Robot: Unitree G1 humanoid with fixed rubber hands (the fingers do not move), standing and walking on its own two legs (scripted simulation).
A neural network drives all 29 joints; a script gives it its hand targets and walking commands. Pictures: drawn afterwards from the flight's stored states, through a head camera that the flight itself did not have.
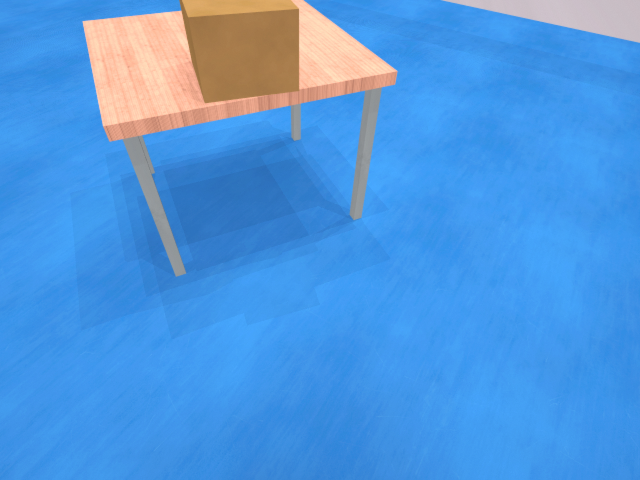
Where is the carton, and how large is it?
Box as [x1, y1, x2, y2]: [179, 0, 298, 102]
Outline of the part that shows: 179,0 192,63 205,102 298,90 298,8 290,0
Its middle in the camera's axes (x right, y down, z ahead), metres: -0.24 -0.59 +1.13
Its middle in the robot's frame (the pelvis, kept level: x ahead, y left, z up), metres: +1.26 +0.25 +0.03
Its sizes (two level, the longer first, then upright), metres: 0.287 0.275 0.218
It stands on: a table, 0.68 m high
